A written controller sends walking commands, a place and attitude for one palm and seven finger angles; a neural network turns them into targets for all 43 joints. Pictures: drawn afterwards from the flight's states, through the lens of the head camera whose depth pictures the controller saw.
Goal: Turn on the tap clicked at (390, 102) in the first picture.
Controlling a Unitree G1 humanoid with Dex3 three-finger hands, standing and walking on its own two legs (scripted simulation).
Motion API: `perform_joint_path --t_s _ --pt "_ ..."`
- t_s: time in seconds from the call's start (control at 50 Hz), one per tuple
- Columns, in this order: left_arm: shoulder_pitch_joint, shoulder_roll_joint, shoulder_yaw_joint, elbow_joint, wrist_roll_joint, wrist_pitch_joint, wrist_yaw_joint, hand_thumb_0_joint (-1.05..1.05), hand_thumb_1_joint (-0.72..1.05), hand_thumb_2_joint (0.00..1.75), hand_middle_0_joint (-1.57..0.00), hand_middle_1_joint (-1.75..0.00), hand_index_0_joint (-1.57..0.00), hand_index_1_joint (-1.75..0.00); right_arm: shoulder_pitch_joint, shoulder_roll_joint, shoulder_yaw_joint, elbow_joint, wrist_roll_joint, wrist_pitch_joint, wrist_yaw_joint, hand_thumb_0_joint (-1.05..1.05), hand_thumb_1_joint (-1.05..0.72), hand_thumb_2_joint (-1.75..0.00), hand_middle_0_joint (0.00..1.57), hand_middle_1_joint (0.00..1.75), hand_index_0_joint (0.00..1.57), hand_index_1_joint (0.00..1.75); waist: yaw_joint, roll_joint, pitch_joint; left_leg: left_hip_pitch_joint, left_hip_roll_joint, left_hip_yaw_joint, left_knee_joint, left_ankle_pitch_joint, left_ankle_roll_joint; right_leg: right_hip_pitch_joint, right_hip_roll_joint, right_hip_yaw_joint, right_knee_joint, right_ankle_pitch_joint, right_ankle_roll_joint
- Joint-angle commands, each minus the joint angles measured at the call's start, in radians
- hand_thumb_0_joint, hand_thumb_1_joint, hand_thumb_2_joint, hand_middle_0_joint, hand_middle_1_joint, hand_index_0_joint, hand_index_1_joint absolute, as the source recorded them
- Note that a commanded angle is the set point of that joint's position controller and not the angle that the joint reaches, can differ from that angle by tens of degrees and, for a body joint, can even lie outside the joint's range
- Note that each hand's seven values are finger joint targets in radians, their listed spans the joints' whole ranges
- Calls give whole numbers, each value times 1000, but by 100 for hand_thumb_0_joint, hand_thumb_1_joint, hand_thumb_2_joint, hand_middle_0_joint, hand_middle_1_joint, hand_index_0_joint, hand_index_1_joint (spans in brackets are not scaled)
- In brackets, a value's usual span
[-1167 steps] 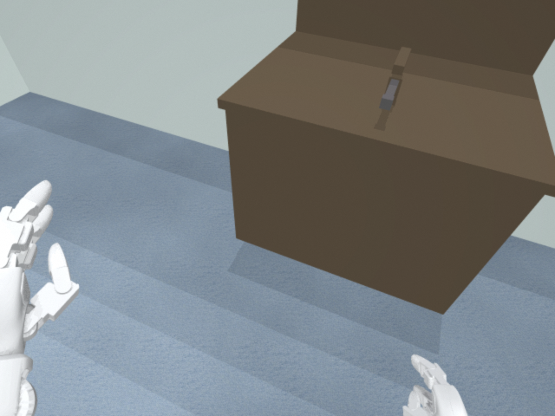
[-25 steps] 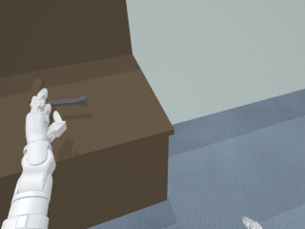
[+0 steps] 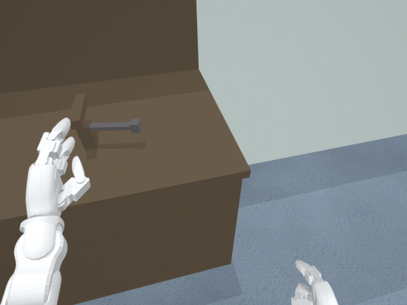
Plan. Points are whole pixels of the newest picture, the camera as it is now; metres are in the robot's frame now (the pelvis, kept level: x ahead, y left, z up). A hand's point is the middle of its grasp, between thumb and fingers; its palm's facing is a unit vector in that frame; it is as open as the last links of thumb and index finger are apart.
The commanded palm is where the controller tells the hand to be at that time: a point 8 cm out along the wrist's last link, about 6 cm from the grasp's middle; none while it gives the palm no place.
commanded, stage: draw the hand back beside the body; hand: left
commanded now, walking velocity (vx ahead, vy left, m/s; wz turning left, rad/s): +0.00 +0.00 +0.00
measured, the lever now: (135, 125) +0.55 +0.27 +0.05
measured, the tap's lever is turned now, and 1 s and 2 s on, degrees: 77 77 77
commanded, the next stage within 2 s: step back with the hand held close in 0.58 s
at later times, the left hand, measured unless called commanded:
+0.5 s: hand (64, 216) +0.19 +0.24 +0.16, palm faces +0.45 -0.83 -0.32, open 7.5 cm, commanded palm +0.15 +0.27 +0.17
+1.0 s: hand (67, 221) +0.19 +0.24 +0.14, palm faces +0.35 -0.83 -0.44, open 7.5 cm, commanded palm +0.14 +0.29 +0.17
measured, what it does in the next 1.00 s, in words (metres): stands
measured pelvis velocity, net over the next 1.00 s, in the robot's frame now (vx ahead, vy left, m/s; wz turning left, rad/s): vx -0.02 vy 0.01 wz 0.00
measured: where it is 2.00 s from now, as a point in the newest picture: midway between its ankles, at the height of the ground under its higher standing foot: outside the picture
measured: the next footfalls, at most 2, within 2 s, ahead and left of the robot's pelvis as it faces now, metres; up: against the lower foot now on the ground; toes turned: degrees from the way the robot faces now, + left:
right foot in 1.96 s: -0.27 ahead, -0.10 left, +0.00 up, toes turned -4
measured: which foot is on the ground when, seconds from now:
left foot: down 0.00-1.00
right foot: down 0.00-1.00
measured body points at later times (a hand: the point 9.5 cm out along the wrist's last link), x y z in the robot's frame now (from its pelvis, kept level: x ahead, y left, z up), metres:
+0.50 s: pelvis +0.00 -0.01 +0.00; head -0.03 -0.03 +0.45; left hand +0.16 +0.28 +0.18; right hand +0.20 -0.22 -0.08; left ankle +0.00 +0.11 -0.75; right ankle +0.01 -0.10 -0.75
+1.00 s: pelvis -0.02 +0.01 -0.01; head -0.02 -0.02 +0.44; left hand +0.17 +0.28 +0.17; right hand +0.16 -0.24 -0.09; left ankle +0.00 +0.11 -0.75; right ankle +0.01 -0.10 -0.75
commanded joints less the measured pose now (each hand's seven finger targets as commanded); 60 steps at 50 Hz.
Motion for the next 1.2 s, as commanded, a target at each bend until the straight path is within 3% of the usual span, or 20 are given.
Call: perform_joint_path --t_s 0.0,0.08,0.22,0.28,0.36,0.4,0.44,0.52,0.54,0.66,0.68,0.7,0.72,0.78,0.86,0.92,0.96,1.06,1.12,1.18 --pt "-154 159 73 -282 2 -69 12 0 90 90 -20 -29 -20 -29 -159 -123 -54 -162 0 -69 -13 0 -90 -90 20 30 20 30 -11 -17 -104 -18 9 7 -63 90 7 16 -3 4 -52 65 7" --pt "-53 183 107 -388 8 -86 19 0 90 90 -20 -30 -20 -30 -154 -125 -61 -164 -6 -86 -8 0 -90 -90 20 30 20 30 1 29 -149 2 6 4 -53 143 2 44 -6 3 -41 104 5" --pt "150 188 154 -461 4 -93 22 0 90 90 -20 -30 -20 -30 -151 -119 -69 -164 -11 -104 -7 0 -90 -90 20 30 20 30 7 -22 -84 -40 4 16 -37 137 6 33 -10 4 -47 113 12" --pt "219 190 169 -502 7 -99 24 0 90 90 -20 -30 -20 -30 -144 -116 -71 -164 -12 -113 -5 0 -90 -90 20 30 20 30 8 26 -70 -47 5 16 -32 135 2 27 -13 4 -44 110 10" --pt "158 157 130 -462 7 -91 24 0 90 90 -20 -30 -20 -30 -143 -116 -72 -155 -9 -120 -12 0 -90 -90 20 30 20 30 -15 -27 -7 -51 7 17 -29 71 9 -32 -11 5 -64 44 19" --pt "131 167 134 -459 10 -92 29 0 90 90 -20 -30 -20 -30 -142 -119 -74 -156 -8 -122 -18 0 -90 -90 20 30 20 30 -15 -38 -18 -47 3 16 -26 42 14 -33 -13 7 -67 13 20" --pt "114 177 143 -466 11 -93 31 0 90 90 -20 -30 -20 -30 -145 -118 -73 -155 -8 -125 -22 0 -90 -90 20 30 20 30 -13 5 -34 -31 -3 19 -24 33 15 -34 -16 10 -70 5 18" --pt "151 181 150 -468 8 -94 34 0 90 90 -20 -30 -20 -30 -151 -112 -68 -161 -13 -131 -23 0 -90 -90 20 30 20 30 3 -37 -72 -29 -3 15 -21 73 19 6 -19 10 -56 47 17" --pt "143 186 153 -488 10 -96 33 0 90 90 -20 -30 -20 -30 -151 -114 -67 -157 -12 -134 -20 0 -90 -90 20 30 20 30 1 17 -83 -23 -4 14 -22 81 14 10 -20 12 -53 57 14" --pt "153 176 145 -488 9 -91 32 0 90 90 -20 -30 -20 -30 -154 -107 -61 -154 -15 -137 -17 0 -90 -90 20 30 20 30 0 20 -53 -37 0 13 -28 88 10 10 -22 8 -54 66 15" --pt "109 197 163 -439 11 -86 38 0 90 90 -20 -30 -20 -30 -152 -112 -62 -142 -12 -133 -20 0 -90 -90 20 30 20 30 -7 4 -32 -47 1 15 -29 76 9 -4 -19 8 -57 52 15" --pt "100 267 251 -431 11 -97 37 0 90 90 -20 -30 -20 -30 -134 -151 -71 -199 1 -103 -22 0 -90 -90 20 30 20 30 -34 -38 27 -136 24 -12 26 15 27 -134 -69 80 -95 60 27" --pt "166 202 196 -382 16 -92 27 0 90 90 -20 -30 -20 -30 -123 -131 -69 -190 2 -83 -20 0 -90 -90 20 30 20 30 -42 -82 -8 -128 22 -24 64 1 28 -151 -103 96 -104 33 26" --pt "194 188 169 -425 28 -102 27 0 90 90 -20 -30 -20 -30 -116 -122 -68 -214 3 -55 -21 0 -90 -90 20 30 20 30 -46 -20 -82 -109 25 -16 85 53 25 -153 -126 93 -72 77 17" --pt "281 213 193 -488 30 -94 36 0 90 90 -20 -30 -20 -30 -107 -138 -79 -248 3 -33 -31 0 -90 -90 20 30 20 30 -39 -6 -202 -97 44 -22 80 241 20 -91 -107 49 24 242 30" --pt "304 235 217 -535 29 -84 46 0 90 90 -20 -30 -20 -30 -106 -145 -88 -267 5 -15 -37 0 -90 -90 20 30 20 30 -36 -30 -232 -103 54 -29 87 323 18 -88 -95 38 62 292 38" --pt "316 248 233 -546 29 -80 52 0 90 90 -20 -30 -20 -30 -111 -144 -87 -273 4 -8 -42 0 -90 -90 20 30 20 30 -32 -1 -224 -117 58 -37 78 337 16 -102 -84 31 82 269 40" --pt "321 232 226 -525 30 -76 63 0 90 90 -20 -30 -20 -30 -109 -150 -93 -272 6 4 -49 0 -90 -90 20 30 20 30 -39 3 -184 -195 65 -50 63 208 19 -127 -72 43 86 164 41" --pt "305 219 211 -492 32 -79 66 0 90 90 -20 -30 -20 -30 -106 -157 -91 -271 10 6 -50 0 -90 -90 20 30 20 30 -48 -54 -122 -278 59 -59 48 -29 29 -169 -81 68 46 22 37" --pt "275 216 201 -503 43 -93 73 0 90 90 -20 -30 -20 -30 -102 -162 -88 -270 10 2 -52 0 -90 -90 20 30 20 30 -53 -39 -92 -344 62 -79 22 -223 41 -192 -80 79 25 -121 36"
